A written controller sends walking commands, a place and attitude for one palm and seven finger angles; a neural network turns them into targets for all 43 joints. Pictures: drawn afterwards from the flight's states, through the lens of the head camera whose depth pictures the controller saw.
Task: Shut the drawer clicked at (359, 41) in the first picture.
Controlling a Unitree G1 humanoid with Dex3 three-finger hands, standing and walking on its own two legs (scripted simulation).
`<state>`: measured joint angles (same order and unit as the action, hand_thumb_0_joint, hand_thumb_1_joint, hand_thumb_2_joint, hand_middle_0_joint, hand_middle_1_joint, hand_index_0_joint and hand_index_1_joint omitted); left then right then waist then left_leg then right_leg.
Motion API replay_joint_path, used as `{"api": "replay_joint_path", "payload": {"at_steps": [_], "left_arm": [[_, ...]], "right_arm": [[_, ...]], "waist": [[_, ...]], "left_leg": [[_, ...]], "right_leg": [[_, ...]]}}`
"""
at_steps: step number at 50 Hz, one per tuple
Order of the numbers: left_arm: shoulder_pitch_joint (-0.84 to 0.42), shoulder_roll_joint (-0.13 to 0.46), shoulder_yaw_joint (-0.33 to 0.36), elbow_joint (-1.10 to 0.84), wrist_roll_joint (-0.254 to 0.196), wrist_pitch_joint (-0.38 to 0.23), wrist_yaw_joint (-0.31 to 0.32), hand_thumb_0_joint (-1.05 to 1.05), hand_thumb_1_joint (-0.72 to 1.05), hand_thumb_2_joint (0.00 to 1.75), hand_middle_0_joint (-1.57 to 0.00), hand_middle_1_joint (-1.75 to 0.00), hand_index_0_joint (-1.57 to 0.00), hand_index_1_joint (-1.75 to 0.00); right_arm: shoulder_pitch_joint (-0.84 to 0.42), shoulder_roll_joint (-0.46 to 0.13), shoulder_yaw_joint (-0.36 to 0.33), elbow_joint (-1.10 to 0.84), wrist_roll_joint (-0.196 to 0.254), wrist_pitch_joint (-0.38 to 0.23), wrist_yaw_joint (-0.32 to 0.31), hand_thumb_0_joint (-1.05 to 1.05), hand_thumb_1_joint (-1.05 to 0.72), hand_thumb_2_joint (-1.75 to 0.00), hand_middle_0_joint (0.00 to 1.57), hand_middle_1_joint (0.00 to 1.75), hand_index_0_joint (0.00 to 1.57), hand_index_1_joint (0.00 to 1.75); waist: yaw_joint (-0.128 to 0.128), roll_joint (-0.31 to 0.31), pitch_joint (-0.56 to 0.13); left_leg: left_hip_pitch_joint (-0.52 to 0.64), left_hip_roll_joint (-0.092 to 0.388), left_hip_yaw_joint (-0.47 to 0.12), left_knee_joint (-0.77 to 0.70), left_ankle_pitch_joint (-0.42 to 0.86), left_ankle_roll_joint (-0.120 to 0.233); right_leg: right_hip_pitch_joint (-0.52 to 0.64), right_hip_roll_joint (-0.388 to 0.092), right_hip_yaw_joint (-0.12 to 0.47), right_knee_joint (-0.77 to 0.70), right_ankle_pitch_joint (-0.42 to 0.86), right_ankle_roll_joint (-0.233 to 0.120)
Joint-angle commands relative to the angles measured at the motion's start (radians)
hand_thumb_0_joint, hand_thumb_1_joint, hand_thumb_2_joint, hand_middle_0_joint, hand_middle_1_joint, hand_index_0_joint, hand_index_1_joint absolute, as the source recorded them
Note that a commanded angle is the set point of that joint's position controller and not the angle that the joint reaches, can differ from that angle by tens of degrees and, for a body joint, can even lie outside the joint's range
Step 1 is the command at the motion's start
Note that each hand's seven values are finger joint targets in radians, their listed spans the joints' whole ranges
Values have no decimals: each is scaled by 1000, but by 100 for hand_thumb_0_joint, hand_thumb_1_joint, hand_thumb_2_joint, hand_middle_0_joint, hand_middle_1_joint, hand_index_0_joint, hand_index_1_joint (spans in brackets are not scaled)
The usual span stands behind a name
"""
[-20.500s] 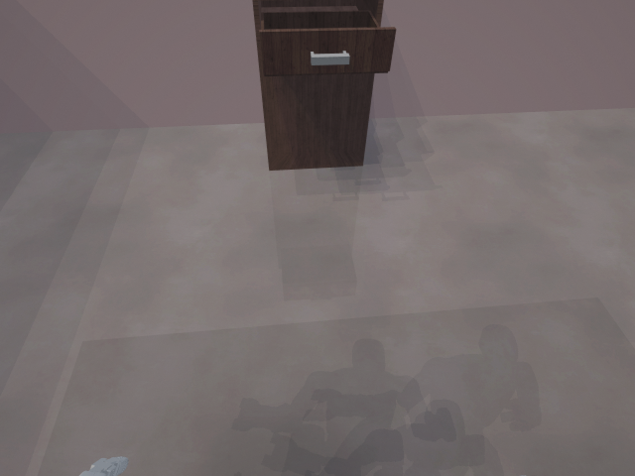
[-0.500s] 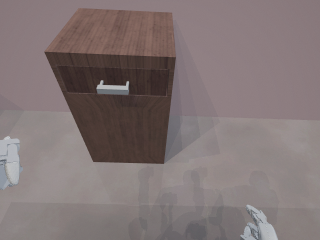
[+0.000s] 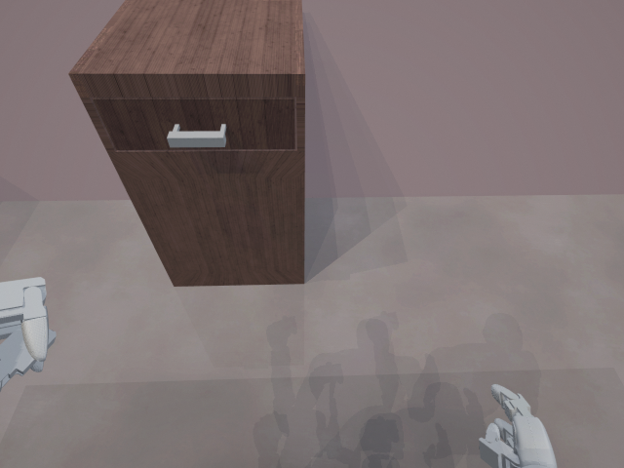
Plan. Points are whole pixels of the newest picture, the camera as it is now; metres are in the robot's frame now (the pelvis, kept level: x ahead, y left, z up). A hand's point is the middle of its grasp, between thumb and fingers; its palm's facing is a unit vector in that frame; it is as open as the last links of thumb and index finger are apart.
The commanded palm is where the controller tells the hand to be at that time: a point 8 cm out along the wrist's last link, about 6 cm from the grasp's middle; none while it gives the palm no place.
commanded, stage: stop stepping back and stand still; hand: left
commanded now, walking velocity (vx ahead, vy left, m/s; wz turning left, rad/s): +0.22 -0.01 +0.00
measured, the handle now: (198, 133) +0.81 +0.29 -0.06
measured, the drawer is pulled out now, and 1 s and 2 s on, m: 0.00 0.00 0.00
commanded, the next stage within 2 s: let the arm hang, fingers relaxed in 0.80 s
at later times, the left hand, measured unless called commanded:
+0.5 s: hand out of the picture +0.08 +0.24 +0.16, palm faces +0.42 -0.82 -0.39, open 3.2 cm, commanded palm +0.01 +0.28 +0.18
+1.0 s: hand out of the picture +0.07 +0.24 +0.05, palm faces +0.25 -0.87 -0.42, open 3.2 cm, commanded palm none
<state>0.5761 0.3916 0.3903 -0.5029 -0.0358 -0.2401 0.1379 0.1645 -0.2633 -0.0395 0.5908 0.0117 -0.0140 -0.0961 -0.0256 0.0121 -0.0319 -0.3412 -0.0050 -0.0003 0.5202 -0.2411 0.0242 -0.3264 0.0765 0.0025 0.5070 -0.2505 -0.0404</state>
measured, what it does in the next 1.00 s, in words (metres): walks backwards: left foot, then left foot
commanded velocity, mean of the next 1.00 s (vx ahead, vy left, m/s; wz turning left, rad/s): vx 0.16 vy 0.01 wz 0.00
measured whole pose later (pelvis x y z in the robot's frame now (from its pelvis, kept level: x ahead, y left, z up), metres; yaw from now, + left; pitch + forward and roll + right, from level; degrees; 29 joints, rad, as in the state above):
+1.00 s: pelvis -0.13 -0.01 +0.00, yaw +7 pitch +0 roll -1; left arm 0.36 0.32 0.18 -0.06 0.03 -0.07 0.04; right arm 0.23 -0.28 -0.03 0.71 -0.04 -0.08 -0.01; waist -0.05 0.04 -0.03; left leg -0.35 0.00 -0.01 0.59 -0.24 0.02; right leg -0.48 0.00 -0.01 0.89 -0.45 0.00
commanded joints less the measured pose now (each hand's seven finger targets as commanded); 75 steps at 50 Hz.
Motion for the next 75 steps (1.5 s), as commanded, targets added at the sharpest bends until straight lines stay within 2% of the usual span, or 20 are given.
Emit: {"api": "replay_joint_path", "payload": {"at_steps": [1,7,9,11,20,22,23,29,30,32,35,42,44,45,51,55,58,60,64,75], "left_arm": [[84,180,74,-285,6,-58,9,0,90,90,-140,-160,-140,-160],[104,217,169,-442,22,-33,39,0,90,90,-140,-160,-140,-160],[89,218,174,-323,20,-31,41,0,90,90,-140,-160,-140,-160],[-13,187,138,-236,1,-25,42,0,90,90,-140,-160,-140,-160],[-98,109,7,-207,24,-14,47,0,90,90,-140,-160,-140,-160],[-109,125,30,-336,34,-39,53,0,90,90,-140,-160,-140,-160],[-108,156,59,-359,44,-42,54,0,90,90,-140,-160,-140,-160],[27,169,117,-288,29,-25,50,0,90,90,-140,-160,-140,-160],[32,158,104,-245,30,-18,48,0,90,90,-140,-160,-140,-160],[-20,195,126,-192,21,-5,44,0,90,90,-140,-160,-140,-160],[-128,186,121,-194,28,-30,21,0,90,90,-140,-160,-140,-160],[-14,142,71,-274,26,-44,30,0,90,90,-140,-160,-140,-160],[-43,138,68,-330,31,-57,35,0,90,90,-140,-160,-140,-160],[-135,-48,-319,552,89,89,-115,0,90,90,-140,-160,-140,-160],[-245,-69,-307,730,69,234,-132,0,90,90,-116,-134,-116,-134],[-245,70,-306,990,67,225,-125,0,90,90,-100,-117,-100,-117],[-328,42,-338,1119,59,239,-132,0,90,90,-88,-104,-88,-104],[-344,26,-347,1204,54,239,-128,0,90,90,-80,-95,-80,-95],[-312,-9,-344,1311,49,239,-124,0,90,90,-64,-78,-64,-78],[-306,0,-344,1499,50,233,-116,0,90,90,-20,-30,-20,-30]], "right_arm": [[-13,-85,-43,-170,8,-68,23,0,-90,-90,20,30,20,30],[-36,-63,-3,-206,2,-136,14,0,-90,-90,20,30,20,30],[-43,-51,-16,-192,-8,-118,17,0,-90,-90,20,30,20,30],[-33,-68,-22,-139,-21,-101,16,0,-90,-90,20,30,20,30],[1,-55,10,-114,-25,-144,-19,0,-90,-90,20,30,20,30],[8,-78,11,-133,-25,-163,-12,0,-90,-90,20,30,20,30],[1,-61,11,-127,-29,-170,-3,0,-90,-90,20,30,20,30],[-19,-60,7,-105,-19,-179,23,0,-90,-90,20,30,20,30],[-23,-59,4,-112,-17,-171,21,0,-90,-90,20,30,20,30],[-49,-56,-19,-123,-13,-147,24,0,-90,-90,20,30,20,30],[-6,-51,-13,-75,-23,-132,33,0,-90,-90,20,30,20,30],[-5,-40,11,-104,-33,-146,-3,0,-90,-90,20,30,20,30],[-1,-78,4,-123,-40,-156,-4,0,-90,-90,20,30,20,30],[56,-252,-73,121,-41,-196,105,0,-90,-90,20,30,20,30],[36,-161,-19,50,-62,-56,90,0,-90,-90,20,30,20,30],[58,-85,-6,96,-26,-12,94,0,-90,-90,20,30,20,30],[75,-58,0,167,-37,23,103,0,-90,-90,20,30,20,30],[85,-70,-4,203,-34,28,98,0,-90,-90,20,30,20,30],[95,-81,-6,272,-39,20,90,0,-90,-90,20,30,20,30],[146,-97,-21,405,-32,16,82,0,-90,-90,20,30,20,30]], "waist": [[30,55,-248],[34,162,-105],[22,-92,-1],[12,-217,83],[-3,-55,-8],[-3,293,0],[-8,244,27],[40,218,34],[44,92,61],[45,-372,73],[-9,-118,-2],[6,-80,-14],[9,169,29],[-91,310,126],[19,-29,-87],[24,-123,-58],[-15,9,75],[-17,-103,93],[11,133,50],[17,-2,82]], "left_leg": [[257,224,-144,-93,542,101],[-316,188,-139,-248,-433,84],[-219,-5,-5,95,-330,-13],[-137,2,-36,552,-199,-36],[184,33,55,-128,-167,42],[252,313,-385,-296,-287,161],[217,359,-427,-314,-166,198],[-181,216,-51,-123,-261,83],[-276,145,7,-1,-359,50],[-352,-14,36,579,-347,-2],[-199,44,-6,635,-189,-10],[167,21,90,-26,-145,22],[125,172,-179,-244,-300,88],[104,314,-365,-170,76,146],[97,224,-174,-38,573,129],[-39,7,0,94,-90,-14],[78,14,-17,49,-124,-4],[114,22,-29,40,-55,-4],[57,85,-102,-120,-132,14],[93,93,-97,-178,-131,19]], "right_leg": [[-5,-78,78,135,58,128],[355,-69,30,137,-97,57],[74,-200,289,-219,-455,-51],[-227,-436,584,-435,-681,-170],[-93,-221,126,-87,-336,-32],[-273,-73,-28,326,-223,45],[-324,-68,-19,472,-242,55],[198,-81,-79,131,-126,43],[261,-83,-26,37,-179,26],[91,-431,632,-386,-560,-113],[-35,-391,477,-351,-578,-126],[-108,-262,147,-237,-404,-45],[-111,-151,93,13,-270,12],[-353,-127,-52,329,-80,58],[-73,-76,7,285,-217,53],[132,-274,289,-110,235,-22],[-144,-192,235,-170,-231,-25],[-141,-178,205,-190,-201,-22],[0,-125,143,-135,-132,0],[22,-134,126,-172,-116,-6]]}}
